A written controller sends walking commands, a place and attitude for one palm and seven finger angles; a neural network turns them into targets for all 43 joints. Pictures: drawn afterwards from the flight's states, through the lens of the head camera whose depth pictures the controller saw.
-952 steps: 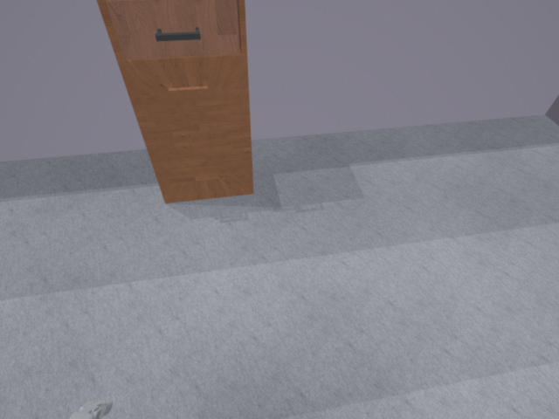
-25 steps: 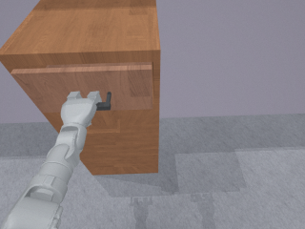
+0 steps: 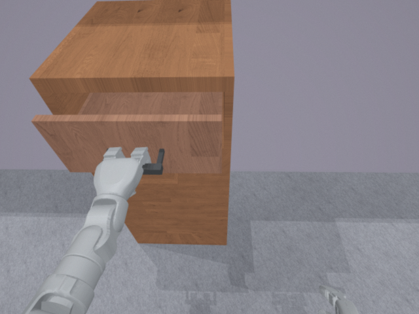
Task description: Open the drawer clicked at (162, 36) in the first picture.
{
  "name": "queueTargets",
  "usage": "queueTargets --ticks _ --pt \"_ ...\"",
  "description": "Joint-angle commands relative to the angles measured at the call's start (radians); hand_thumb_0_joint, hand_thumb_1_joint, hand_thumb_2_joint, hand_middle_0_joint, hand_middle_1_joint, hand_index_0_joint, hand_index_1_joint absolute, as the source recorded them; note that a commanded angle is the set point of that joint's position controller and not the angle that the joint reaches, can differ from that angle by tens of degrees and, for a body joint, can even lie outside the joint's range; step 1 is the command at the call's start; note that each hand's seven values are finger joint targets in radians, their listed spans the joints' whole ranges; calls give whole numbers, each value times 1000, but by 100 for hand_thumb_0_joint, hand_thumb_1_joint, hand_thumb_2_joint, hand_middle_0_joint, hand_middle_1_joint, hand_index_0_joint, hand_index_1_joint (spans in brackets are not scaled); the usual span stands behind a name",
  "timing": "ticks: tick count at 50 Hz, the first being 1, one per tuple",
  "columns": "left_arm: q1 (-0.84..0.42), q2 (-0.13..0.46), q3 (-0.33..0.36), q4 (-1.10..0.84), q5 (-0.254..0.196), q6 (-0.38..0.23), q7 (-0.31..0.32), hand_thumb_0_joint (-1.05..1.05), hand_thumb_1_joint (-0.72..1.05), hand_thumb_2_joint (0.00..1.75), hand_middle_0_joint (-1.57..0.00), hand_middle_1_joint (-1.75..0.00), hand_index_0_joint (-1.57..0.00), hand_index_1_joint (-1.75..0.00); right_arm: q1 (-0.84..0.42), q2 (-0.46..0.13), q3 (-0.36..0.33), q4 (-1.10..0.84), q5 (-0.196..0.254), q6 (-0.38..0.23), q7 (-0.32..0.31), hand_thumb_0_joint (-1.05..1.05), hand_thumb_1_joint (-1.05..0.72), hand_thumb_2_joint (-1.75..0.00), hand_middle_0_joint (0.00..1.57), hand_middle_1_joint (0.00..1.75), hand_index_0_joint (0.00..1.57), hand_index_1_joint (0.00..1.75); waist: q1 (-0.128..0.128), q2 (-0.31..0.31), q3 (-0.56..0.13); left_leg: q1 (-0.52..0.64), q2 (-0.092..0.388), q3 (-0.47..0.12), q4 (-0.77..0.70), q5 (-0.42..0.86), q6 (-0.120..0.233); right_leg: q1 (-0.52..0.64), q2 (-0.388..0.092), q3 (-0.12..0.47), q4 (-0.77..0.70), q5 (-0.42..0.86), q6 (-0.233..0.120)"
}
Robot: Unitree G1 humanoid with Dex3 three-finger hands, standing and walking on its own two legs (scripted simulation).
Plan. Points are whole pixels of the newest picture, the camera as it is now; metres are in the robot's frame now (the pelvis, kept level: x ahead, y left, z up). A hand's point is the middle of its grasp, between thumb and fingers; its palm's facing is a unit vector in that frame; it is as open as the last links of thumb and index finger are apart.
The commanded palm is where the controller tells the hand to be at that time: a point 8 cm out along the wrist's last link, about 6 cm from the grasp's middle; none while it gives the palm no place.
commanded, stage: pull the drawer open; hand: left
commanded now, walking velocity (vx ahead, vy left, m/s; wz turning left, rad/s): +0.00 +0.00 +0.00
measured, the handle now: (132, 161) +0.41 +0.19 +0.05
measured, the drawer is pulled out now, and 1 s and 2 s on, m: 0.09 0.20 0.30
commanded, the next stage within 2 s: none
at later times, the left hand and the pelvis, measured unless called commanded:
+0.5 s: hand (123, 214) +0.30 +0.19 +0.02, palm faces +0.04 -0.10 -0.99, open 5.3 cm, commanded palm +0.26 +0.20 +0.07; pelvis +0.00 -0.01 +0.00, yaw +0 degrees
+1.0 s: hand (116, 238) +0.25 +0.19 +0.03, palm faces +0.03 -0.12 -0.99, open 5.3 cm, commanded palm +0.21 +0.20 +0.07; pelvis +0.00 -0.02 +0.00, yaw +0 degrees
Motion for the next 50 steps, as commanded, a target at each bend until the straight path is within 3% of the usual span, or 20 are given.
queueTargets --ticks 1,4,5,8,9,12,14,18,19,22,31,38,39,50 --pt "-165 183 114 -182 -13 12 21 0 90 90 -40 -135 -40 -135 -47 -128 -41 -129 -2 -40 -10 0 -90 -90 20 30 20 30 22 -79 -250 181 -34 -22 -44 352 15 118 9 19 -80 437 0" --pt "-123 184 117 -203 -13 9 17 0 90 90 -40 -135 -40 -135 -55 -129 -37 -133 -1 -44 -9 0 -90 -90 20 30 20 30 28 -70 -232 170 -34 -23 -50 334 13 115 8 21 -82 417 -1" --pt "-138 152 86 -221 -16 6 17 0 90 90 -40 -135 -40 -135 -58 -126 -38 -135 -1 -47 -8 0 -90 -90 20 30 20 30 18 -69 -219 180 -33 -22 -49 329 14 100 7 18 -86 412 0" --pt "-53 206 147 -259 -13 3 21 0 90 90 -40 -135 -40 -135 -63 -131 -42 -138 -5 -50 -6 0 -90 -90 20 30 20 30 45 -67 -255 184 -32 -23 -51 354 11 139 9 26 -79 431 -5" --pt "-40 170 112 -299 -13 1 23 0 90 90 -40 -135 -40 -135 -71 -124 -41 -145 -5 -54 -3 0 -90 -90 20 30 20 30 42 -50 -265 194 -33 -21 -49 362 12 137 7 27 -75 446 -4" --pt "32 141 99 -334 -22 3 27 0 90 90 -40 -135 -40 -135 -77 -121 -43 -145 -6 -64 4 0 -90 -90 20 30 20 30 39 -69 -241 194 -31 -22 -45 365 12 126 9 23 -75 455 -1" --pt "95 157 120 -361 -29 5 29 0 90 90 -40 -135 -40 -135 -89 -124 -40 -152 -6 -69 7 0 -90 -90 20 30 20 30 48 -74 -228 180 -33 -22 -51 360 11 143 6 30 -75 471 -1" --pt "126 170 131 -412 -23 11 36 0 90 90 -40 -135 -40 -135 -105 -126 -39 -151 -8 -76 10 0 -90 -90 20 30 20 30 43 -86 -206 179 -32 -24 -49 353 9 134 5 35 -76 468 0" --pt "157 153 118 -432 -21 14 38 0 90 90 -40 -135 -40 -135 -110 -121 -37 -157 -8 -78 12 0 -90 -90 20 30 20 30 50 -66 -207 183 -34 -23 -52 342 8 130 5 31 -74 450 0" --pt "134 138 96 -464 -15 21 44 0 90 90 -40 -135 -40 -135 -118 -119 -35 -154 -10 -82 12 0 -90 -90 20 30 20 30 38 -52 -195 200 -31 -24 -50 325 8 102 7 26 -77 410 -1" --pt "208 152 106 -487 -21 31 36 0 90 90 -40 -135 -40 -135 -158 -109 -19 -157 -13 -92 2 0 -90 -90 20 30 20 30 49 -94 -162 181 -41 -23 -49 277 9 115 -2 38 -88 404 8" --pt "305 187 153 -530 -29 13 23 0 90 90 -40 -135 -40 -135 -184 -103 -9 -165 -17 -99 -2 0 -90 -90 20 30 20 30 72 -79 -165 175 -47 -23 -52 280 2 148 -6 56 -86 439 7" --pt "338 166 135 -549 -32 10 23 0 90 90 -40 -135 -40 -135 -186 -98 -6 -173 -18 -102 1 0 -90 -90 20 30 20 30 78 -74 -170 176 -47 -22 -49 285 4 151 -10 54 -81 454 9" --pt "519 172 162 -657 -36 0 38 0 90 90 -40 -135 -40 -135 -203 -93 -2 -193 -24 -114 11 0 -90 -90 20 30 20 30 87 -89 -152 164 -47 -22 -37 273 1 147 -11 65 -72 471 11"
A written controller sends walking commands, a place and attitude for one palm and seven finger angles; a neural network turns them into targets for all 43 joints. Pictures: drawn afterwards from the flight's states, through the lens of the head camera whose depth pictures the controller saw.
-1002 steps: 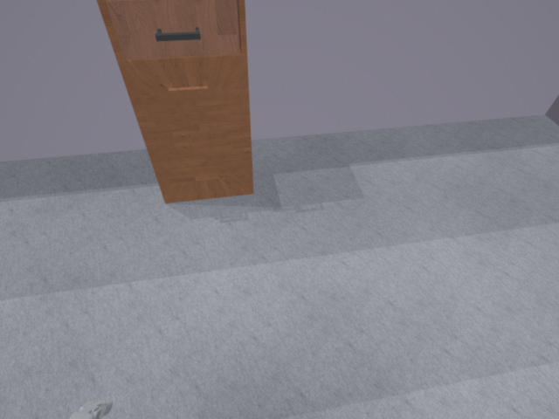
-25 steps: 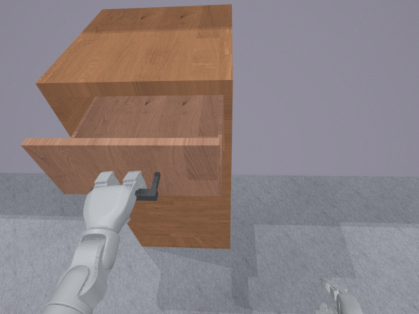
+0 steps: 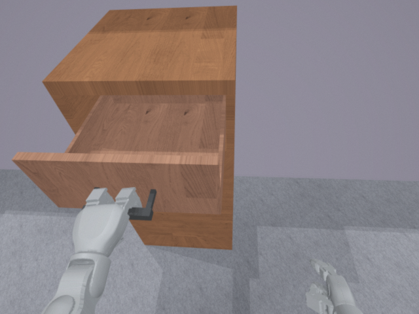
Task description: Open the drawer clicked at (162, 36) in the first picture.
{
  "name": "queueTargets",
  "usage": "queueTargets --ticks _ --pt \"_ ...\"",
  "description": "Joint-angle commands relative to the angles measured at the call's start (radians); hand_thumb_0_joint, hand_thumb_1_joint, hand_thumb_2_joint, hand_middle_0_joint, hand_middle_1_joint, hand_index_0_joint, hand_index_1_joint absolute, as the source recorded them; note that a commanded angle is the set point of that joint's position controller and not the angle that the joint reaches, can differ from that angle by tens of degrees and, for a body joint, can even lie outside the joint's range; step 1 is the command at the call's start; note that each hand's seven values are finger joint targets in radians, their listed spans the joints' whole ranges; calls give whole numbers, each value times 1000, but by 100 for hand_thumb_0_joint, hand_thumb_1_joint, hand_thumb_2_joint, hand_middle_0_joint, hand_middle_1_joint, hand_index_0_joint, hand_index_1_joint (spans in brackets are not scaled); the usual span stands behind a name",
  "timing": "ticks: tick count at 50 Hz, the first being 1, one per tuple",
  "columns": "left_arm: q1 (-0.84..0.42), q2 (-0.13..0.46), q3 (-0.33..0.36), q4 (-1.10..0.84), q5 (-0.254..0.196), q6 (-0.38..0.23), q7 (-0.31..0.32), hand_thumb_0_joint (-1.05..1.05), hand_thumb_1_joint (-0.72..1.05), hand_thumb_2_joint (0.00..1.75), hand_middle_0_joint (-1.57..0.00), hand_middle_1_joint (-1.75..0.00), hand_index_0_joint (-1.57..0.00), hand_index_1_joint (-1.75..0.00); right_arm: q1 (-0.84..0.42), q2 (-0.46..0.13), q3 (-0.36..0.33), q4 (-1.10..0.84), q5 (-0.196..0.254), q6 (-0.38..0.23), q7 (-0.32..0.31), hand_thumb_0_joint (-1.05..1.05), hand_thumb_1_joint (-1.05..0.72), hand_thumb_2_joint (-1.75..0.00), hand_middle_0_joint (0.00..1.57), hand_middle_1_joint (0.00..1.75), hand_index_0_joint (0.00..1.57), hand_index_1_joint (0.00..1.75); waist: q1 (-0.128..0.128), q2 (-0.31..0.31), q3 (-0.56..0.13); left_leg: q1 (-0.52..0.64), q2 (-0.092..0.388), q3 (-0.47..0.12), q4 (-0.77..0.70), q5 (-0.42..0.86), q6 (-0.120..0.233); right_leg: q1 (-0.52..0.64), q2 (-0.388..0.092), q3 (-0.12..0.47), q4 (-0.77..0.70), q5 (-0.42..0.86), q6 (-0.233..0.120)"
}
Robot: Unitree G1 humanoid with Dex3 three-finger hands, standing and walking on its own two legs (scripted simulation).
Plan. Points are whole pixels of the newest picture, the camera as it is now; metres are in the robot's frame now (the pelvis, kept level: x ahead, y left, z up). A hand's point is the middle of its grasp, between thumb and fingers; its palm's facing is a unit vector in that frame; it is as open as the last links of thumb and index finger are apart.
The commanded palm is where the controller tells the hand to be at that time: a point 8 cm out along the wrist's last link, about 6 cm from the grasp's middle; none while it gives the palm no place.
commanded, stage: pull the drawer open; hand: left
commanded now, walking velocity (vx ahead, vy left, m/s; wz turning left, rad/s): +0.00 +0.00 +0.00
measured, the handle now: (120, 203) +0.31 +0.21 +0.05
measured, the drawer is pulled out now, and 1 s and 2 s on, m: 0.20 0.30 0.30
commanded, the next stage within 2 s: open the thumb to release the handle in 1.08 s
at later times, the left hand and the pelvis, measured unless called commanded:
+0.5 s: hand (106, 266) +0.19 +0.21 +0.03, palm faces +0.03 -0.14 -0.99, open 5.4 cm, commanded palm +0.15 +0.22 +0.07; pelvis +0.00 +0.00 -0.01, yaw -1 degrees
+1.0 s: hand (96, 293) +0.15 +0.21 +0.03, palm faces +0.03 -0.11 -0.99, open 5.3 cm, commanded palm +0.10 +0.21 +0.07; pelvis -0.01 -0.01 -0.01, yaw +0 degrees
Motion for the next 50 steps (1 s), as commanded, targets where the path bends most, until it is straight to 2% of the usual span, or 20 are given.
queueTargets --ticks 1,2,4,8,10,11,14,15,19,23,25,29,30,34,37,38,41,43,47,50 --pt "39 158 134 -184 -13 19 35 0 90 90 -40 -135 -40 -135 -135 -96 -33 -167 0 -53 -1 0 -90 -90 20 30 20 30 36 -83 -170 100 -55 -25 -31 275 23 100 -18 67 -99 495 32" --pt "47 151 128 -187 -13 21 37 0 90 90 -40 -135 -40 -135 -134 -95 -32 -167 -1 -54 -1 0 -90 -90 20 30 20 30 35 -95 -168 96 -55 -24 -31 267 24 99 -20 67 -100 493 35" --pt "66 165 144 -215 -14 15 42 0 90 90 -40 -135 -40 -135 -135 -97 -31 -167 -2 -55 1 0 -90 -90 20 30 20 30 37 -73 -178 99 -55 -26 -29 274 22 102 -19 71 -94 499 31" --pt "157 185 179 -218 -26 14 49 0 90 90 -40 -135 -40 -135 -143 -95 -29 -170 -1 -56 0 0 -90 -90 20 30 20 30 43 -106 -156 72 -60 -24 -23 253 18 116 -26 88 -95 553 37" --pt "188 177 176 -243 -22 9 56 0 90 90 -40 -135 -40 -135 -146 -91 -28 -174 -2 -57 1 0 -90 -90 20 30 20 30 50 -90 -155 68 -61 -25 -22 250 18 109 -24 88 -85 533 34" --pt "190 162 156 -261 -19 10 58 0 90 90 -40 -135 -40 -135 -146 -93 -28 -174 -3 -57 4 0 -90 -90 20 30 20 30 43 -71 -150 77 -58 -25 -21 249 19 91 -23 78 -86 506 33" --pt "243 179 182 -291 -18 7 67 0 90 90 -40 -135 -40 -135 -148 -92 -27 -181 -5 -57 9 0 -90 -90 20 30 20 30 53 -49 -156 87 -54 -26 -17 258 18 83 -16 76 -82 472 27" --pt "255 158 160 -305 -20 6 69 0 90 90 -40 -135 -40 -135 -146 -89 -28 -182 -6 -57 12 0 -90 -90 20 30 20 30 51 -56 -161 92 -53 -26 -10 263 20 78 -17 73 -79 482 28" --pt "314 171 186 -326 -29 -5 76 0 90 90 -40 -135 -40 -135 -150 -90 -26 -187 -9 -56 16 0 -90 -90 20 30 20 30 53 -105 -152 69 -54 -28 -5 251 21 84 -22 83 -74 511 34" --pt "411 192 219 -362 -31 -25 87 0 90 90 -40 -135 -40 -135 -153 -89 -24 -193 -11 -53 25 0 -90 -90 20 30 20 30 61 -74 -150 67 -55 -32 7 270 17 79 -19 93 -61 545 26" --pt "407 161 186 -372 -27 -25 92 0 90 90 -40 -135 -40 -135 -148 -87 -24 -195 -14 -51 31 0 -90 -90 20 30 20 30 52 -75 -134 64 -53 -32 14 258 20 48 -17 78 -54 505 28" --pt "426 189 224 -387 -20 -31 110 0 90 90 -40 -135 -40 -135 -148 -88 -25 -200 -18 -50 33 0 -90 -90 20 30 20 30 56 -59 -126 57 -51 -34 24 215 20 17 -14 81 -60 414 25" --pt "444 176 212 -382 -21 -31 112 0 90 90 -40 -135 -40 -135 -148 -85 -25 -204 -17 -49 32 0 -90 -90 20 30 20 30 54 -58 -105 52 -52 -35 28 205 21 3 -13 78 -61 397 24" --pt "435 167 200 -416 -18 -38 120 0 90 90 -40 -135 -40 -135 -141 -86 -28 -210 -22 -46 37 0 -90 -90 20 30 20 30 46 -54 -120 67 -49 -40 41 194 22 -28 -13 77 -57 351 23" --pt "497 173 214 -414 -27 -46 125 0 90 90 -40 -135 -40 -135 -135 -84 -29 -214 -22 -49 38 0 -90 -90 20 30 20 30 54 -87 -124 52 -49 -42 52 196 23 -23 -14 77 -51 372 26" --pt "512 189 234 -417 -33 -48 126 0 90 90 -40 -135 -40 -135 -139 -89 -27 -217 -21 -47 37 0 -90 -90 20 30 20 30 57 -86 -130 47 -51 -45 52 198 21 -10 -14 92 -55 390 24" --pt "519 156 190 -439 -31 -51 125 0 90 90 -40 -135 -40 -135 -137 -86 -26 -224 -24 -47 43 0 -90 -90 20 30 20 30 49 -72 -106 39 -51 -44 58 175 24 -38 -19 87 -54 347 26" --pt "535 175 211 -448 -33 -52 128 0 90 90 -40 -135 -40 -135 -136 -91 -26 -230 -26 -48 45 0 -90 -90 20 30 20 30 51 -80 -108 42 -48 -48 61 168 22 -45 -17 96 -61 323 22" --pt "562 157 184 -460 -38 -54 123 0 90 90 -40 -135 -40 -135 -134 -91 -24 -240 -26 -49 48 0 -90 -90 20 30 20 30 51 -86 -91 20 -51 -46 67 143 26 -55 -26 98 -63 300 27" --pt "559 181 211 -451 -36 -58 125 0 90 90 -40 -135 -40 -135 -127 -88 -24 -237 -26 -54 44 0 -90 -90 20 30 20 30 52 -82 -94 18 -50 -44 70 139 25 -54 -28 110 -65 308 26"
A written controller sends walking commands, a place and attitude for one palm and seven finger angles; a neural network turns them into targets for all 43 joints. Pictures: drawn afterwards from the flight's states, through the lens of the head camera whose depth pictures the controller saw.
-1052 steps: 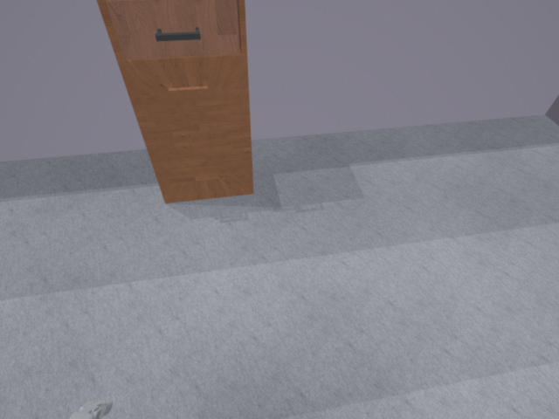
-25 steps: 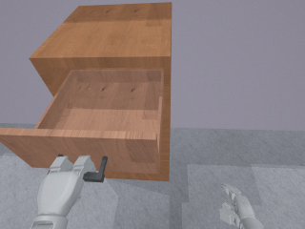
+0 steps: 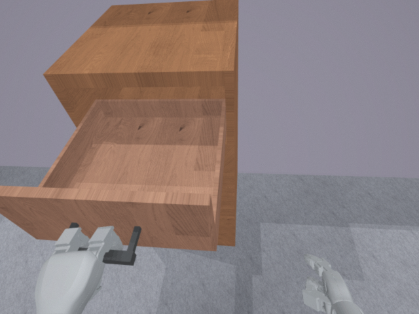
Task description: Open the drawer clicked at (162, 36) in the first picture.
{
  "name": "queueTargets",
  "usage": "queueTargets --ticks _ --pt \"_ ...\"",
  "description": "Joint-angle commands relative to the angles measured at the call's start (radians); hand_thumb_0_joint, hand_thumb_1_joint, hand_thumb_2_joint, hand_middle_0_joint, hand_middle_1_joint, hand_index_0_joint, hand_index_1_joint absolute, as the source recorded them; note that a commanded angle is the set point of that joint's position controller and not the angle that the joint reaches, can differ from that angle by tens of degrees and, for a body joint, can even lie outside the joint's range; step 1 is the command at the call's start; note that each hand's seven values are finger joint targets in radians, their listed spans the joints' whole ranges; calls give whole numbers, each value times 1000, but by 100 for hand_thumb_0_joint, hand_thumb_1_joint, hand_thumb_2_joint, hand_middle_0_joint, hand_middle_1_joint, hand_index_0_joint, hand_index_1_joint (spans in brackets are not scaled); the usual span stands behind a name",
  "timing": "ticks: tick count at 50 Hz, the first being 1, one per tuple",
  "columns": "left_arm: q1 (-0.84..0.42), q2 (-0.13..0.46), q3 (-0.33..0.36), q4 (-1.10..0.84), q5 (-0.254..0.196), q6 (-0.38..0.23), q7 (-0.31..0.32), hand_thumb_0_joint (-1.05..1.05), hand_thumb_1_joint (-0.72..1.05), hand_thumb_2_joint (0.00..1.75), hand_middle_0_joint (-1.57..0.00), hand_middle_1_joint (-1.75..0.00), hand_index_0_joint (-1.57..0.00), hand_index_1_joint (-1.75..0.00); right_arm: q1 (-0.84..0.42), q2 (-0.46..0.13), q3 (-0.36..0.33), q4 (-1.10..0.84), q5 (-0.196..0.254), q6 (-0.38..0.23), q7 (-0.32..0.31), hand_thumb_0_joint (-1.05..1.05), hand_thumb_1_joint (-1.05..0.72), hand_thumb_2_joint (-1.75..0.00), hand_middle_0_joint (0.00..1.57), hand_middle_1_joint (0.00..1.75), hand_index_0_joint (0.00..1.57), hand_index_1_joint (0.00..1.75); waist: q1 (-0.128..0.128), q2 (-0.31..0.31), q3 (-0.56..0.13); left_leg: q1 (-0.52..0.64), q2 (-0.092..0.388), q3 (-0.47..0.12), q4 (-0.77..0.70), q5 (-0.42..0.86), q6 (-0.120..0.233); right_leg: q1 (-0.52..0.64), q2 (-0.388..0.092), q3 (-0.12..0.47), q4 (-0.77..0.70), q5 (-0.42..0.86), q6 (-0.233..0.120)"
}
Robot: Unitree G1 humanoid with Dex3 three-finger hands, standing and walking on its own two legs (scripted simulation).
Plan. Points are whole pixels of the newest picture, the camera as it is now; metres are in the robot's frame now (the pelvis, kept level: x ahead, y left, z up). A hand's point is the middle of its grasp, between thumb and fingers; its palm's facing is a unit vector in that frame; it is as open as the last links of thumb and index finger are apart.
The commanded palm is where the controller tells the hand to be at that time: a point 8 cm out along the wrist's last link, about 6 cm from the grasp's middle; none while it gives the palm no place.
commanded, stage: pull the drawer open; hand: left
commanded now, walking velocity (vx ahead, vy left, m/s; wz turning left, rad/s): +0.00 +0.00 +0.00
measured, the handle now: (99, 243) +0.22 +0.22 +0.07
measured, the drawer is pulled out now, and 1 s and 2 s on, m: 0.30 0.30 0.30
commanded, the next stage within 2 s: open the thumb to release the handle in 0.08 s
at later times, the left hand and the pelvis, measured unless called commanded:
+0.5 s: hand (90, 276) +0.17 +0.23 +0.04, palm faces +0.05 -0.09 -0.99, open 8.3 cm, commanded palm +0.14 +0.24 +0.09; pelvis +0.00 -0.01 +0.00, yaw +1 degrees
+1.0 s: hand (90, 278) +0.17 +0.22 +0.04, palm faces +0.05 -0.12 -0.99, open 13.8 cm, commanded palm +0.14 +0.22 +0.09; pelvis -0.01 +0.00 +0.00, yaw +1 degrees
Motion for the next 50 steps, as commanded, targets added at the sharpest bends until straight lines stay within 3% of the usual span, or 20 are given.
queueTargets --ticks 1,3,8,9,10,11,14,15,19,20,29,30,33,37,38,39,42,45,49,50 --pt "141 147 147 -134 -19 14 34 0 90 90 -40 -135 -40 -135 -142 -89 -33 -177 3 -57 -7 0 -90 -90 20 30 20 30 37 -94 -91 97 -62 -39 -47 188 37 45 -38 120 -188 378 41" --pt "135 166 173 -131 -23 12 36 0 90 90 -40 -135 -40 -135 -142 -93 -33 -176 4 -55 -10 0 -90 -90 20 30 20 30 35 -99 -102 96 -62 -40 -46 198 35 57 -38 130 -187 412 40" --pt "130 156 164 -139 -20 9 42 0 90 90 -40 -135 -40 -135 -135 -95 -39 -174 2 -56 -6 0 -90 -90 20 30 20 30 30 -88 -113 102 -60 -41 -42 212 34 43 -36 118 -173 420 38" --pt "-95 258 255 -111 3 6 56 0 90 90 -40 -135 -40 -135 -141 -107 -37 -138 1 -41 -23 0 -90 -90 20 30 20 30 -3 -92 -83 78 -64 -45 -39 166 35 3 -36 126 -176 370 43" --pt "-74 214 232 -89 11 5 63 0 83 87 -40 -134 -40 -134 -139 -92 -41 -148 -5 -45 -32 0 -90 -90 20 30 20 30 18 -75 -85 81 -68 -42 -39 148 37 12 -36 117 -184 338 43" --pt "-70 199 216 -66 12 3 65 0 76 84 -39 -134 -39 -134 -136 -90 -39 -148 -5 -50 -33 0 -90 -90 20 30 20 30 8 -82 -69 82 -69 -44 -35 141 37 -6 -38 116 -189 322 43" --pt "-60 160 189 -60 -23 7 51 0 55 75 -38 -131 -38 -131 -130 -93 -49 -144 5 -56 -38 0 -90 -90 20 30 20 30 12 -73 -133 110 -65 -41 -41 173 40 33 -37 97 -179 368 45" --pt "-79 161 177 -89 -32 3 48 0 48 72 -37 -130 -37 -130 -127 -95 -52 -145 7 -56 -40 0 -90 -90 20 30 20 30 7 -61 -144 114 -65 -42 -41 179 41 41 -39 97 -179 386 47" --pt "-74 196 201 -37 -26 18 39 0 20 60 -35 -127 -35 -127 -142 -91 -39 -136 9 -49 -50 0 -90 -90 20 30 20 30 17 -134 -129 79 -69 -38 -50 172 38 72 -48 110 -191 420 57" --pt "-78 192 195 -30 -21 16 35 0 13 57 -35 -127 -35 -127 -146 -88 -41 -135 13 -49 -52 0 -90 -90 20 30 20 30 16 -120 -102 76 -69 -38 -54 166 39 62 -44 115 -198 407 54" --pt "-72 192 186 -50 -33 12 8 0 -50 30 -30 -120 -30 -120 -154 -85 -31 -137 13 -51 -51 0 -90 -90 20 30 20 30 24 -84 -106 98 -68 -37 -69 169 38 83 -48 106 -215 381 56" --pt "-68 193 192 -30 -33 8 6 0 -50 30 -30 -120 -30 -120 -153 -83 -34 -134 15 -51 -53 0 -90 -90 20 30 20 30 22 -103 -79 91 -68 -38 -69 161 39 71 -43 111 -222 367 55" --pt "-59 218 222 -34 -37 -2 6 0 -50 30 -30 -120 -30 -120 -155 -88 -34 -137 14 -51 -55 0 -90 -90 20 30 20 30 28 -111 -85 83 -71 -40 -68 156 38 89 -48 132 -231 377 56" --pt "-97 194 199 -44 -26 -14 12 0 -50 30 -30 -120 -30 -120 -149 -86 -39 -134 9 -51 -51 0 -90 -90 20 30 20 30 22 -67 -85 97 -69 -39 -64 157 39 57 -47 121 -228 348 52" --pt "-82 211 224 -48 -28 -14 16 0 -50 30 -30 -120 -30 -120 -145 -89 -40 -135 9 -50 -49 0 -90 -90 20 30 20 30 25 -61 -103 106 -67 -41 -69 165 36 66 -41 117 -225 345 46" --pt "-95 105 94 -153 -35 -15 11 0 -50 30 -30 -120 -30 -120 -151 -84 -41 -155 3 -55 -33 0 -90 -90 20 30 20 30 17 -20 -141 142 -68 -42 -67 190 40 62 -47 98 -211 355 45" --pt "-66 155 140 -118 -30 -8 19 0 -50 30 -30 -120 -30 -120 -134 -88 -49 -146 1 -56 -31 0 -90 -90 20 30 20 30 14 -65 -129 137 -61 -41 -62 199 40 50 -40 92 -211 365 46" --pt "-69 153 132 -101 -11 -4 20 0 -50 30 -30 -120 -30 -120 -140 -88 -44 -149 1 -53 -28 0 -90 -90 20 30 20 30 11 -110 -93 110 -63 -42 -60 175 40 37 -43 103 -215 354 47" --pt "-147 141 106 -121 1 2 22 0 -50 30 -30 -120 -30 -120 -139 -89 -44 -150 1 -55 -26 0 -90 -90 20 30 20 30 3 -65 -102 135 -59 -45 -64 156 41 7 -43 88 -214 288 43" --pt "-146 153 122 -109 -2 3 22 0 -50 30 -30 -120 -30 -120 -133 -88 -47 -145 1 -56 -30 0 -90 -90 20 30 20 30 4 -81 -112 136 -59 -42 -61 157 42 15 -42 87 -215 293 45"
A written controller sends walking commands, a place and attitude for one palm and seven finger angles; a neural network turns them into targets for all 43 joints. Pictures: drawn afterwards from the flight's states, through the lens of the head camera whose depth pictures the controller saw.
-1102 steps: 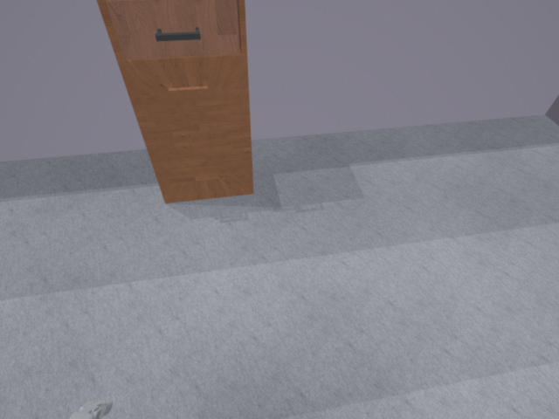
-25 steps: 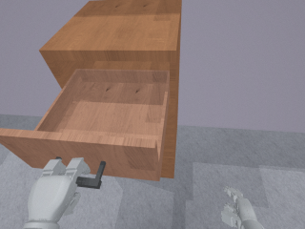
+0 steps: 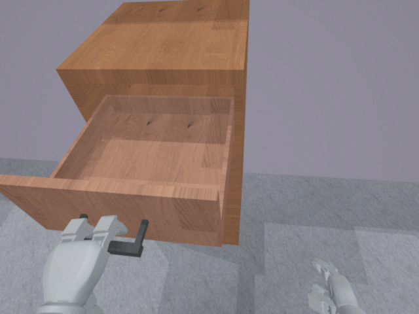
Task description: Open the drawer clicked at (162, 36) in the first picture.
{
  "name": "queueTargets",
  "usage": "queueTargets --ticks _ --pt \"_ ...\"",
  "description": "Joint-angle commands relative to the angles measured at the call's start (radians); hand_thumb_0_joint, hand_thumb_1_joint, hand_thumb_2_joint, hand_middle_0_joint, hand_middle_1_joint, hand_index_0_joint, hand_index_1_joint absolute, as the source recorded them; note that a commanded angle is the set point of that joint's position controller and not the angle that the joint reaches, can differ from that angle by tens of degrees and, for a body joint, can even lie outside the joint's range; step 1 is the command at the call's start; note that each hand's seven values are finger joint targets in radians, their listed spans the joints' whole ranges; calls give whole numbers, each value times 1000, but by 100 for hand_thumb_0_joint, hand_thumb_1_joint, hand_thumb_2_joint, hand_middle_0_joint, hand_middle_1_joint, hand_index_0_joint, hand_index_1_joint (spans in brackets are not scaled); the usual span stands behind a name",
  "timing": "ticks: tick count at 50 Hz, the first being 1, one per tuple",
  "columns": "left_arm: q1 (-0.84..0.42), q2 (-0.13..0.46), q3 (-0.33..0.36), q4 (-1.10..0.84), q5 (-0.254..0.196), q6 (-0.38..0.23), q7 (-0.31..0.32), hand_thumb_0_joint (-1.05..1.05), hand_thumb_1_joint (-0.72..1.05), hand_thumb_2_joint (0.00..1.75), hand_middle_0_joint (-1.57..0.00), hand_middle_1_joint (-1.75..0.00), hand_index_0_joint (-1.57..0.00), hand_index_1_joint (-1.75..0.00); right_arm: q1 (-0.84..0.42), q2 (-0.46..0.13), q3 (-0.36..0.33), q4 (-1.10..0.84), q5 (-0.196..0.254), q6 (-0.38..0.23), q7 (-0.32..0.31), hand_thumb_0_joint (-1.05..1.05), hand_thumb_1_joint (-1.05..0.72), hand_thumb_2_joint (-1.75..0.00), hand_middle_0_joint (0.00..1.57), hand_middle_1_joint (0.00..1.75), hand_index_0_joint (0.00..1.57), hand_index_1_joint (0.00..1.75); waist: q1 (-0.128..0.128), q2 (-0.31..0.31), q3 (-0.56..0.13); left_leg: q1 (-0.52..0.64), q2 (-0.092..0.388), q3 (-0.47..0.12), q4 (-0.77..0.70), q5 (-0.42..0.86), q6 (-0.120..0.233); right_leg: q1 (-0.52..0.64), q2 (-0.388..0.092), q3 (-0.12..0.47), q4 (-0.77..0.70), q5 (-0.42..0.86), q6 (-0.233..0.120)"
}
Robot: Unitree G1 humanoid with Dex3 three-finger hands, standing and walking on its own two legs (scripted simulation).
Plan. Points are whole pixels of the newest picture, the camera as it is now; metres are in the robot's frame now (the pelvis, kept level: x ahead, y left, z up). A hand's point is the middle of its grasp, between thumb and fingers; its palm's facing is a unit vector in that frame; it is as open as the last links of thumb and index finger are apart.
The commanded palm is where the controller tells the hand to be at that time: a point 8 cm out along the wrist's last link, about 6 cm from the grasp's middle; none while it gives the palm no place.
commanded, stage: lift the hand off the handle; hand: left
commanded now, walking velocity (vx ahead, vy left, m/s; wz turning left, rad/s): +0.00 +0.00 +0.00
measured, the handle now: (107, 234) +0.23 +0.21 +0.06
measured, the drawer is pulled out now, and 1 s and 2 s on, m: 0.30 0.30 0.30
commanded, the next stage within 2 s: draw the hand back to the body in 1.38 s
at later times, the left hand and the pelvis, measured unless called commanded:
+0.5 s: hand (82, 251) +0.19 +0.23 +0.09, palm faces +0.12 -0.14 -0.98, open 13.6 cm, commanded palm +0.16 +0.22 +0.16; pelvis +0.00 +0.02 +0.01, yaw +0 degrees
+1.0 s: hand (67, 226) +0.20 +0.22 +0.16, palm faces +0.16 -0.16 -0.97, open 13.7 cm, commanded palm +0.16 +0.22 +0.23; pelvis +0.01 +0.03 +0.03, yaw +0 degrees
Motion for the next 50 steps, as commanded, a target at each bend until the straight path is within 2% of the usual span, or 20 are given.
queueTargets --ticks 1,5,8,15,18,22,23,27,30,33,34,37,38,39,42,43,46,48,49,50 --pt "-48 158 134 -152 -5 16 32 0 -50 30 -30 -120 -30 -120 -140 -80 -26 -170 5 -54 -7 0 -90 -90 20 30 20 30 -3 -77 -116 131 -52 -18 -54 135 40 14 -36 109 -194 282 44" --pt "-116 156 119 -168 -5 25 29 0 -50 30 -30 -120 -30 -120 -150 -78 -23 -167 10 -50 -13 0 -90 -90 20 30 20 30 -11 -64 -112 147 -49 -21 -63 127 40 6 -34 106 -203 254 44" --pt "-161 209 155 -234 -8 29 31 0 -50 30 -30 -120 -30 -120 -154 -77 -21 -167 9 -53 -19 0 -90 -90 20 30 20 30 -4 -26 -150 201 -46 -24 -72 142 39 13 -31 112 -218 218 35" --pt "-123 158 103 -295 -39 58 -13 0 -50 30 -30 -120 -30 -120 -172 -69 -12 -178 21 -54 -13 0 -90 -90 20 30 20 30 4 -27 -113 238 -35 -26 -113 188 40 47 -29 77 -234 254 39" --pt "-125 187 121 -329 -54 69 -37 0 -50 30 -30 -120 -30 -120 -182 -72 -6 -188 25 -55 -15 0 -90 -90 20 30 20 30 9 -53 -107 257 -31 -27 -132 194 41 71 -30 78 -261 248 42" --pt "-111 178 100 -351 -58 88 -81 0 -50 30 -30 -120 -30 -120 -186 -74 1 -192 31 -50 -10 0 -90 -90 20 30 20 30 10 -72 -65 269 -30 -21 -159 197 44 86 -35 73 -288 251 50" --pt "-106 190 112 -362 -65 97 -92 0 -50 30 -30 -120 -30 -120 -194 -77 4 -199 36 -49 -9 0 -90 -90 20 30 20 30 15 -55 -73 280 -26 -23 -167 201 42 104 -35 82 -298 255 45" --pt "-136 157 52 -426 -63 110 -140 0 -50 30 -30 -120 -30 -120 -184 -75 6 -206 39 -44 0 0 -90 -90 20 30 20 30 14 -11 -69 324 -17 -21 -193 239 43 117 -36 49 -306 256 47" --pt "-161 191 77 -441 -73 115 -168 0 -50 30 -30 -120 -30 -120 -189 -76 12 -205 42 -41 -4 0 -90 -90 20 30 20 30 14 -41 -47 333 -13 -22 -209 230 43 129 -37 52 -335 240 49" --pt "-183 194 77 -501 -68 116 -182 0 -50 30 -30 -120 -30 -120 -214 -78 20 -221 46 -43 0 0 -90 -90 20 30 20 30 21 23 -60 367 -4 -29 -220 255 41 142 -34 52 -342 247 40" --pt "-190 196 73 -507 -64 115 -187 0 -50 30 -30 -120 -30 -120 -184 -73 21 -216 40 -43 2 0 -90 -90 20 30 20 30 23 8 -82 368 -3 -28 -223 266 41 152 -37 39 -333 239 41" --pt "-217 208 85 -530 -75 112 -202 0 -50 30 -30 -120 -30 -120 -193 -78 18 -216 43 -39 1 0 -90 -90 20 30 20 30 19 -17 -65 382 -1 -29 -233 288 40 163 -35 40 -349 268 44" --pt "-195 223 116 -533 -92 118 -205 0 -50 30 -30 -120 -30 -120 -220 -79 23 -221 53 -42 0 0 -90 -90 20 30 20 30 24 3 -74 387 3 -39 -239 295 37 188 -32 48 -350 285 38" --pt "-174 210 99 -536 -90 120 -213 0 -50 30 -30 -120 -30 -120 -191 -73 23 -221 46 -40 3 0 -90 -90 20 30 20 30 30 -14 -85 385 0 -28 -241 306 40 195 -36 34 -349 288 44" --pt "-222 225 108 -577 -96 123 -225 0 -50 30 -30 -120 -30 -120 -205 -80 25 -222 49 -34 2 0 -90 -90 20 30 20 30 22 -13 -74 399 2 -27 -250 324 36 200 -40 37 -361 316 49" --pt "-219 235 129 -584 -115 128 -229 0 -50 30 -30 -120 -30 -120 -235 -79 30 -227 61 -41 3 0 -90 -90 20 30 20 30 19 13 -68 403 9 -39 -254 312 33 203 -34 42 -363 296 41" --pt "-243 199 76 -578 -115 137 -256 0 -50 30 -30 -120 -30 -120 -212 -76 23 -215 54 -31 11 0 -90 -90 20 30 20 30 17 23 -38 401 10 -37 -282 312 33 200 -29 17 -374 258 42" --pt "-290 232 107 -613 -128 149 -261 0 -50 30 -30 -120 -30 -120 -250 -77 33 -226 68 -41 11 0 -90 -90 20 30 20 30 15 22 -55 415 17 -47 -284 297 31 212 -31 25 -372 249 41" --pt "-297 220 81 -585 -111 154 -273 0 -50 30 -30 -120 -30 -120 -222 -70 37 -216 55 -37 12 0 -90 -90 20 30 20 30 23 8 -61 405 11 -43 -297 294 34 215 -32 16 -375 227 42" --pt "-313 237 94 -577 -104 162 -278 0 -50 30 -30 -120 -30 -120 -232 -73 33 -210 59 -30 11 0 -90 -90 20 30 20 30 20 -3 -46 412 17 -42 -303 291 30 216 -32 27 -385 223 40"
